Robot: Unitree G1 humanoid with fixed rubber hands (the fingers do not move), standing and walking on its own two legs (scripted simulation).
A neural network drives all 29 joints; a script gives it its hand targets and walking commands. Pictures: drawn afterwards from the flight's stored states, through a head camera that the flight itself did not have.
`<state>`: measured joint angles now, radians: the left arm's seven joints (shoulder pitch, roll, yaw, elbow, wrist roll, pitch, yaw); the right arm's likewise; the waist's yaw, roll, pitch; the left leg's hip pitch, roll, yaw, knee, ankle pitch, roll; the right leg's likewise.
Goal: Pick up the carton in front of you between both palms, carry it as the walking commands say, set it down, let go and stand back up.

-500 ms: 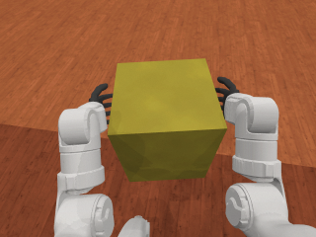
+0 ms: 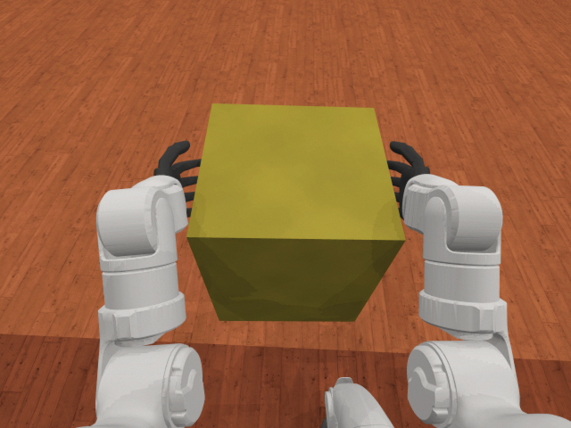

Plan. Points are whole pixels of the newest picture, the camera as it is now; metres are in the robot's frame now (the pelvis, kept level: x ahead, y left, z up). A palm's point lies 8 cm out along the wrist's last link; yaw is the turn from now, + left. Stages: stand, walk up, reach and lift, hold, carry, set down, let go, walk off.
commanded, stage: carry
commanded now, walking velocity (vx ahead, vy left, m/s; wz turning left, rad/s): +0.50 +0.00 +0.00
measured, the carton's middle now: (290, 223) +0.39 -0.02 +0.08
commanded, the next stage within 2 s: none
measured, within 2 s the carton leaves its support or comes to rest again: neither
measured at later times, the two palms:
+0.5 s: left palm (176, 55) +0.66 +0.15 +0.19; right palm (352, 46) +0.68 -0.15 +0.19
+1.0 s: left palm (205, 6) +0.95 +0.12 +0.15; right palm (336, 8) +0.94 -0.18 +0.15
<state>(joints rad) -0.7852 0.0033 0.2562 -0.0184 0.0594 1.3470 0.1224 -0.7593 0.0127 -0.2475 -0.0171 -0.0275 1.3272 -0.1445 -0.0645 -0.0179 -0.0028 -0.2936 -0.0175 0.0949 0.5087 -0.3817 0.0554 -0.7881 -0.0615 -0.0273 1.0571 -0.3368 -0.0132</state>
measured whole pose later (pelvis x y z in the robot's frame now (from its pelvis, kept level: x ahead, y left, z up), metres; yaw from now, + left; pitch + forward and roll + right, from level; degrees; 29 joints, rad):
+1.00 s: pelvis +0.60 -0.02 +0.03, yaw +0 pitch +4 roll +1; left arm -0.64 -0.03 0.24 0.10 0.07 1.25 0.12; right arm -0.63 0.03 -0.21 0.12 -0.06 1.23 -0.13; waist -0.04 -0.01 -0.08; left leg -0.11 0.01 0.09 0.49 -0.44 0.00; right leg -0.51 -0.02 -0.14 0.45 -0.06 -0.04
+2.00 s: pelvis +1.15 -0.01 +0.03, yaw +1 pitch +3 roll -1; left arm -0.18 -0.14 0.10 -0.25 0.12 1.21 0.08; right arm -0.18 0.12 -0.13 -0.27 -0.12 1.23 -0.09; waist 0.00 0.05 -0.15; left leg -0.15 0.07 0.13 0.58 -0.45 -0.03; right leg -0.41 -0.04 -0.23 0.47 -0.11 -0.07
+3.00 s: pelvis +1.15 +0.02 +0.03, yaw +2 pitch +1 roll +0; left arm -0.20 -0.14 0.17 0.18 0.23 0.73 0.02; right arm -0.20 0.14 -0.17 0.18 -0.23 0.74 -0.03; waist 0.00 0.01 -0.10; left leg -0.16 0.01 0.11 0.57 -0.43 0.03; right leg -0.41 -0.10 -0.21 0.54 -0.14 -0.02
